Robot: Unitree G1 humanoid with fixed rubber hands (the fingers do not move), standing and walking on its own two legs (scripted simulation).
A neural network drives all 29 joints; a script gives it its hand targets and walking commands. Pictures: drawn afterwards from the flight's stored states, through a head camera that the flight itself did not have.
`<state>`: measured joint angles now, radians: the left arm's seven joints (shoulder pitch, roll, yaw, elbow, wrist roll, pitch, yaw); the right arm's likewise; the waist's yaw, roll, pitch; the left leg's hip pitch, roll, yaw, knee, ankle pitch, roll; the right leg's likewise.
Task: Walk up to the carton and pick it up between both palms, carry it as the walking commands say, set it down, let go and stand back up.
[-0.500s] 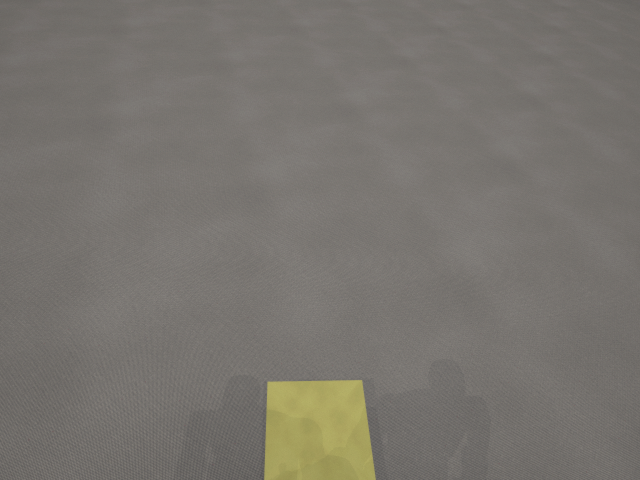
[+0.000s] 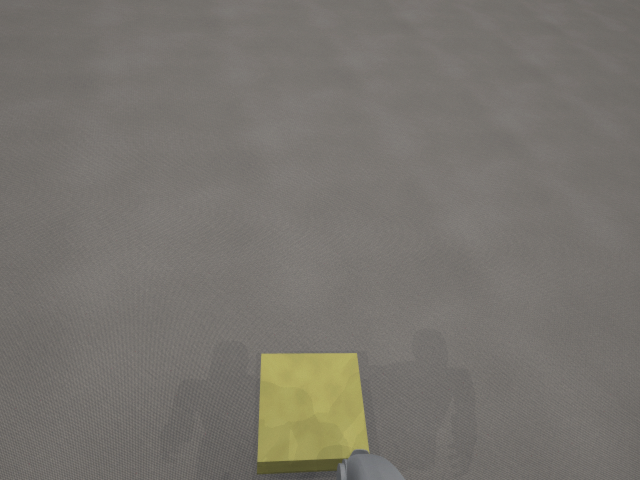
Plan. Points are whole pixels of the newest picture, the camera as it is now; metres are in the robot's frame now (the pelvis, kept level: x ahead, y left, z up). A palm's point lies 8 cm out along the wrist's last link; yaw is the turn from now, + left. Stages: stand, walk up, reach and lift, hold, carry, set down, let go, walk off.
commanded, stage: walk up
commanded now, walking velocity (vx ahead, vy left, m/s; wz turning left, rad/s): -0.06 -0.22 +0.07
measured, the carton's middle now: (308, 411) +0.40 -0.06 -0.66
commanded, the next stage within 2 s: stand in 1.06 s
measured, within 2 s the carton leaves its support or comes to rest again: neither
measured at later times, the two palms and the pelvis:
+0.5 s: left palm out of the picture +0.05 +0.17 -0.10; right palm out of the picture +0.00 -0.26 -0.14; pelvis +0.01 -0.05 +0.03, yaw +1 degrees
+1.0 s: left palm out of the picture -0.01 +0.13 -0.12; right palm out of the picture +0.01 -0.29 -0.12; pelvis +0.03 -0.07 +0.03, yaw +1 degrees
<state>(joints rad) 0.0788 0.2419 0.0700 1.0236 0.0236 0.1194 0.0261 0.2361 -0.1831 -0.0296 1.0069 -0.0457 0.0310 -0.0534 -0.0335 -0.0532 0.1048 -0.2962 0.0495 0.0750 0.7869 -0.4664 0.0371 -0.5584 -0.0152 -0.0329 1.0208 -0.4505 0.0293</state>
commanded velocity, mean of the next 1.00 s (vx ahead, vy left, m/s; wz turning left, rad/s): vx -0.01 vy -0.03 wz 0.01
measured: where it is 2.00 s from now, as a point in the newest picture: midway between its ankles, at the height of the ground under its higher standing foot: outside the picture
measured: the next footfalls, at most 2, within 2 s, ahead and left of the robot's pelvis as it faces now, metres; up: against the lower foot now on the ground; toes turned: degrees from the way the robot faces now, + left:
right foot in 0.34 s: +0.00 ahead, -0.20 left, +0.00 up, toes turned +6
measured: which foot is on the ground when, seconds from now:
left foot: down 0.00-1.00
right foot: up 0.00-0.32, down 0.34-1.00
